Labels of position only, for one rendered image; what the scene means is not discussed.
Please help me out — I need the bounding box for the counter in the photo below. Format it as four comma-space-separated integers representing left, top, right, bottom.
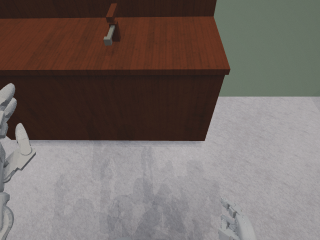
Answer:
0, 0, 231, 141

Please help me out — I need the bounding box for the robot left hand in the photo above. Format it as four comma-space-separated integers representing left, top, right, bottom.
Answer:
0, 83, 36, 193

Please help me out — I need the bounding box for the robot right hand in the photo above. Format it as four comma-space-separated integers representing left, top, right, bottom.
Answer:
218, 198, 258, 240

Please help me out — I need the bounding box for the tap lever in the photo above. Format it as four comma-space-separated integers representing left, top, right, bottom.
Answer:
103, 25, 115, 46

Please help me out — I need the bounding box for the robot left forearm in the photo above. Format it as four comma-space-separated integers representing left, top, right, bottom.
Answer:
0, 192, 14, 240

